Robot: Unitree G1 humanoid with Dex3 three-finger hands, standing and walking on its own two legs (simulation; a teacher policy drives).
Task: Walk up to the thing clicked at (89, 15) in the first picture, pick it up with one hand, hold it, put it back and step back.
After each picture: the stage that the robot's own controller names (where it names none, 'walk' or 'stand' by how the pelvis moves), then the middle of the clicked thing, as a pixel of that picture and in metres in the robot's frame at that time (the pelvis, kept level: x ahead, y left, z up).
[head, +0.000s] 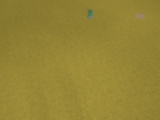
stand; (90, 14) +2.04 -0.15 -0.72
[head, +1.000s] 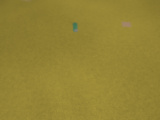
walk; (75, 27) +1.89 +0.15 -0.70
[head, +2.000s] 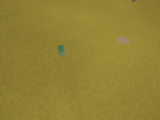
walk; (61, 50) +1.31 +0.31 -0.72
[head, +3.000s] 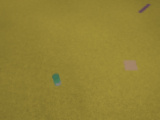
walk; (56, 79) +0.88 +0.28 -0.72
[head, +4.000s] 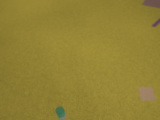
walk; (60, 113) +0.56 +0.26 -0.72
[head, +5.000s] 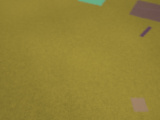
stand; out of the picture +0.47 +0.22 -0.71
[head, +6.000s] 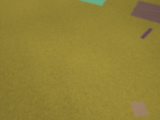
stand; out of the picture +0.43 +0.21 -0.73
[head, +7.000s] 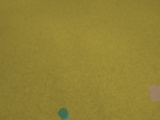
walk; (64, 114) +0.44 +0.22 -0.70
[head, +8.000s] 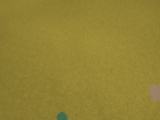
walk; (63, 118) +0.42 +0.24 -0.68
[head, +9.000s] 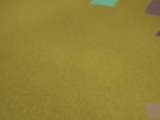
walk; out of the picture +0.43 +0.26 -0.71
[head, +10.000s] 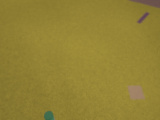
stand; (49, 118) +0.46 +0.23 -0.69
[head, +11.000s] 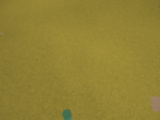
stand; (67, 116) +0.51 +0.16 -0.70
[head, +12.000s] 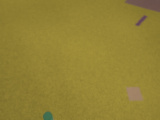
stand; (48, 118) +0.47 +0.22 -0.69
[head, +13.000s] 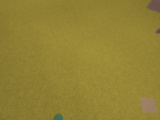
stand; out of the picture +0.45 +0.19 -0.71
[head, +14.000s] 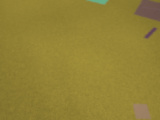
stand; out of the picture +0.40 +0.22 -0.73
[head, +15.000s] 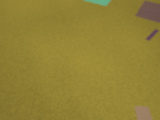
stand; out of the picture +0.39 +0.21 -0.73
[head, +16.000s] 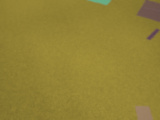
stand; out of the picture +0.39 +0.21 -0.73
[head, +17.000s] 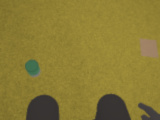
go down; (33, 68) +0.47 +0.22 -0.41
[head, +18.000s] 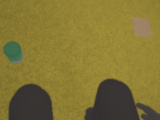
go down; (14, 53) +0.48 +0.24 -0.30
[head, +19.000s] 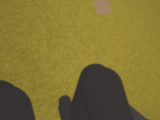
close in; out of the picture +0.47 +0.28 -0.23
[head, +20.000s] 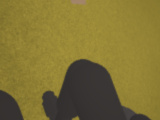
close; out of the picture +0.46 +0.30 -0.23
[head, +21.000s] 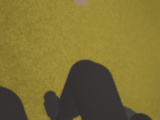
lift; out of the picture +0.44 +0.27 -0.23
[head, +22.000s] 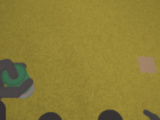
lift; (19, 82) +0.35 +0.20 -0.02
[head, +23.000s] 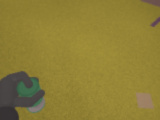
hold; (32, 95) +0.32 +0.17 -0.01
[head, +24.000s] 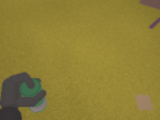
hold; (34, 96) +0.32 +0.17 -0.01
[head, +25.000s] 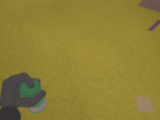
hold; (33, 96) +0.32 +0.17 -0.01
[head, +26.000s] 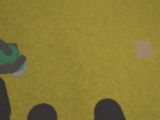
crouch; (13, 61) +0.43 +0.22 -0.09
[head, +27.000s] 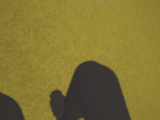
lower; out of the picture +0.44 +0.30 -0.23
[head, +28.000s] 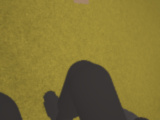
lower; out of the picture +0.44 +0.31 -0.23
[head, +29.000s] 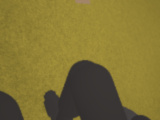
lower; out of the picture +0.44 +0.31 -0.23
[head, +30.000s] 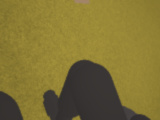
lower; out of the picture +0.44 +0.31 -0.24
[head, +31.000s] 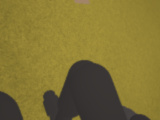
loosen; out of the picture +0.44 +0.31 -0.24
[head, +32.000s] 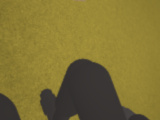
withdraw; out of the picture +0.44 +0.30 -0.23
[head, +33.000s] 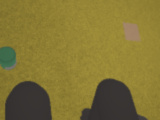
walk; (7, 58) +0.45 +0.26 -0.29
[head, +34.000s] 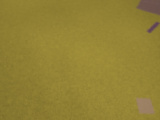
stand; out of the picture +0.39 +0.19 -0.65
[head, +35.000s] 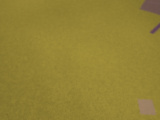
stand; out of the picture +0.40 +0.21 -0.67
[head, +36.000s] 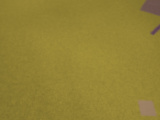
stand; out of the picture +0.39 +0.20 -0.67
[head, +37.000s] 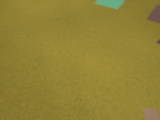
stand; out of the picture +0.41 +0.19 -0.72
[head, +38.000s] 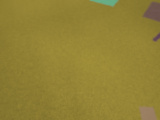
stand; out of the picture +0.39 +0.21 -0.73
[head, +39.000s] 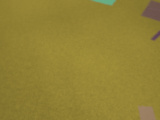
walk; out of the picture +0.38 +0.21 -0.73
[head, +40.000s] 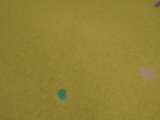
walk; (62, 95) +0.59 +0.20 -0.71
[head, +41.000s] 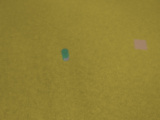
walk; (65, 54) +0.99 +0.16 -0.69
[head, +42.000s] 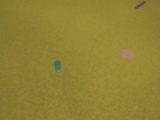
stand; (57, 66) +1.01 +0.22 -0.70
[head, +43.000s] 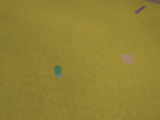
stand; (58, 71) +0.99 +0.22 -0.73
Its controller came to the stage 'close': yes
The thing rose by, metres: 0.70
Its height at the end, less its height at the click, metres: +0.00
